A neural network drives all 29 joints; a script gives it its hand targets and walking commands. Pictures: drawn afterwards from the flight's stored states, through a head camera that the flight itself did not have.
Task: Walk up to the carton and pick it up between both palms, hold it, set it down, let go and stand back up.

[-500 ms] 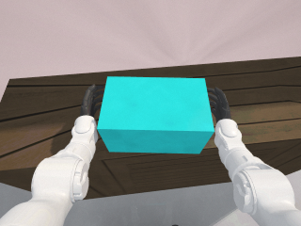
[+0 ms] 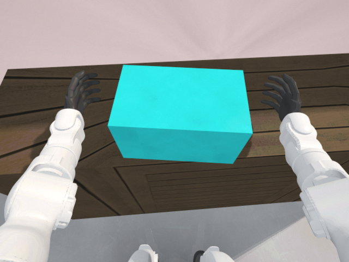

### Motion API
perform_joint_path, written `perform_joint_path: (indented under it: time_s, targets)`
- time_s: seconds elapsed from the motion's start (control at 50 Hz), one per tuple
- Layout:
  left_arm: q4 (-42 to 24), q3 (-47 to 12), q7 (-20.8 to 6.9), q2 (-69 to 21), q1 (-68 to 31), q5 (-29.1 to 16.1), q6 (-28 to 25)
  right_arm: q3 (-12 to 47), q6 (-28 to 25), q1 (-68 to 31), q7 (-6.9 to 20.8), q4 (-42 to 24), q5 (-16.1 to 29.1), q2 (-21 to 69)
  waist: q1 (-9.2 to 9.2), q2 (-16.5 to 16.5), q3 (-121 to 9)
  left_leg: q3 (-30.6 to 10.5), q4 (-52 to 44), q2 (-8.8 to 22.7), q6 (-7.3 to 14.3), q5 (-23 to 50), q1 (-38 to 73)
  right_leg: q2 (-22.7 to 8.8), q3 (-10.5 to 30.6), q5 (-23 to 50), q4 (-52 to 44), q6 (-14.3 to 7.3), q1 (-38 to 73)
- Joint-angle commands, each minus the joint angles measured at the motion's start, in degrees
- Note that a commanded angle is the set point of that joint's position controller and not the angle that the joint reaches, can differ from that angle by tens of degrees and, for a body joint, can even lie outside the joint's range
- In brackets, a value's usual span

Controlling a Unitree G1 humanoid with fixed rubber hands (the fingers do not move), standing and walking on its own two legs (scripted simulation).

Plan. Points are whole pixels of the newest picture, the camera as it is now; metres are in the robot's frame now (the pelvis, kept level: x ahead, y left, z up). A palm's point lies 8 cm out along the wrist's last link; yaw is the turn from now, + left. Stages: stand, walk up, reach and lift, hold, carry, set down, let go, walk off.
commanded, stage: set down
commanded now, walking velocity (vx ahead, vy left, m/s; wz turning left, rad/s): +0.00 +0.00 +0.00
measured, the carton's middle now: (180, 116) +0.44 +0.02 +0.03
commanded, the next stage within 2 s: none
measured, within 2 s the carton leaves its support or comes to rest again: neither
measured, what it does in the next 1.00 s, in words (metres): rises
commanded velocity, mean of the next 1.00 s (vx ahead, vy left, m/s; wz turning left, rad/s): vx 0.00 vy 0.00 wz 0.00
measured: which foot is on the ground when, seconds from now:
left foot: down 0.00-1.00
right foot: down 0.00-1.00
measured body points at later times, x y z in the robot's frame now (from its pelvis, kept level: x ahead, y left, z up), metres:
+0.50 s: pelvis +0.00 +0.00 +0.04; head +0.04 +0.02 +0.49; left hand +0.46 +0.26 +0.18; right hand +0.46 -0.23 +0.18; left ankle +0.02 +0.13 -0.69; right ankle +0.03 -0.11 -0.69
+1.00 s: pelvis +0.03 +0.01 +0.05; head +0.05 +0.02 +0.50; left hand +0.39 +0.27 +0.13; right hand +0.38 -0.22 +0.12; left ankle +0.02 +0.13 -0.69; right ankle +0.03 -0.11 -0.69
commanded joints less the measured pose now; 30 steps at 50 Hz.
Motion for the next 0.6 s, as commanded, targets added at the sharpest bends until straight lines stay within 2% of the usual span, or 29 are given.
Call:
perform_joint_path:
  time_s: [0.0, 0.06, 0.14, 0.26, 0.34, 0.48, 0.58]
  targets:
    - [-14.78, 3.09, -0.09, 10.98, -26.69, 0.33, 1.84, -3.26, 1.00, -24.70, -0.66, -14.72, -0.58, -12.42, -0.65, 1.71, -44.74, 2.10, -2.55, -3.70, -2.10, 27.52, 30.07, 1.33, 0.85, 24.16, -6.44, 4.37, 24.37]
    - [-16.41, 5.51, 0.05, 12.02, -26.16, 1.81, 5.75, -4.96, 4.11, -24.56, -1.58, -16.95, -1.80, -13.04, -0.65, 0.59, -41.63, 1.94, -5.97, -4.12, -1.45, 24.90, 30.02, 1.25, 1.39, 23.45, -8.46, 4.71, 28.57]
    - [-14.82, 6.56, 0.30, 12.04, -26.25, 3.09, 8.84, -5.96, 7.41, -24.46, -2.28, -16.77, -3.14, -12.25, -0.34, -0.20, -34.87, 1.57, -10.77, -4.19, -0.66, 21.21, 31.04, 0.82, 1.38, 20.43, -11.37, 4.56, 31.78]
    - [-10.48, 4.83, 0.43, 10.93, -28.03, 3.08, 10.88, -5.51, 10.80, -25.49, -1.98, -13.07, -3.66, -11.32, -0.29, 0.17, -25.29, 0.89, -15.69, -3.49, -0.10, 17.99, 34.80, 0.43, 0.66, 15.31, -15.68, 3.33, 31.23]
    - [-10.51, 3.39, 0.39, 10.72, -29.52, 2.44, 12.14, -5.34, 12.39, -26.59, -1.56, -12.23, -3.45, -11.78, -0.69, 0.96, -22.47, 0.63, -17.34, -3.11, -0.16, 18.21, 37.84, 0.43, 0.35, 14.23, -18.07, 2.64, 30.90]
    - [-17.23, 3.69, 0.46, 11.96, -30.58, 2.18, 16.43, -6.76, 15.20, -27.51, -1.56, -15.78, -3.21, -13.81, -1.34, 2.50, -23.73, 0.71, -18.78, -3.16, -0.67, 22.35, 43.05, 0.93, 0.23, 17.71, -20.65, 2.19, 34.04]
    - [-25.02, 7.55, -0.21, 12.62, -23.93, 4.98, 21.20, -7.67, 17.12, -22.02, -2.37, -20.03, -3.11, -14.01, -1.23, 2.65, -22.33, 1.00, -19.84, -3.57, -0.76, 27.89, 47.36, 1.25, 0.76, 21.88, -22.46, 2.49, 39.87]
